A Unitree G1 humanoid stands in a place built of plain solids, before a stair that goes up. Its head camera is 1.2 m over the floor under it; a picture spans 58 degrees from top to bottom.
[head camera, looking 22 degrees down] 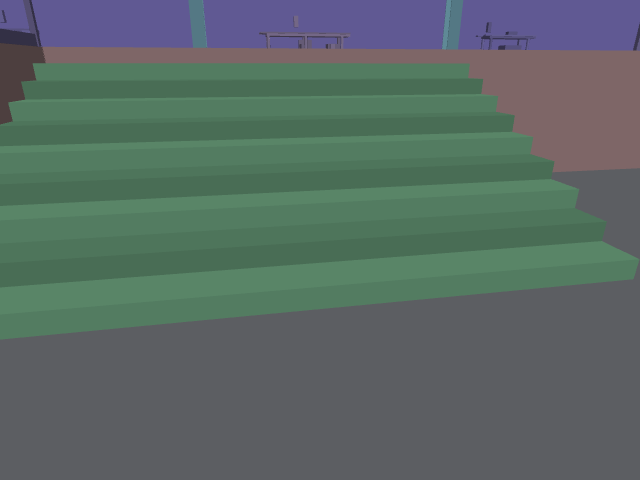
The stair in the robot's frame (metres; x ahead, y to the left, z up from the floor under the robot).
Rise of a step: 0.14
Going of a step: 0.29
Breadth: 3.95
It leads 10 degrees to the left of straight ahead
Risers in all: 10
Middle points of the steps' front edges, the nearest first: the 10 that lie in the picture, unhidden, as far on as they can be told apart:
1.98 0.05 0.14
2.27 0.10 0.27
2.55 0.15 0.41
2.84 0.20 0.54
3.12 0.25 0.68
3.41 0.31 0.81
3.69 0.36 0.95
3.98 0.41 1.08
4.26 0.46 1.22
4.55 0.51 1.35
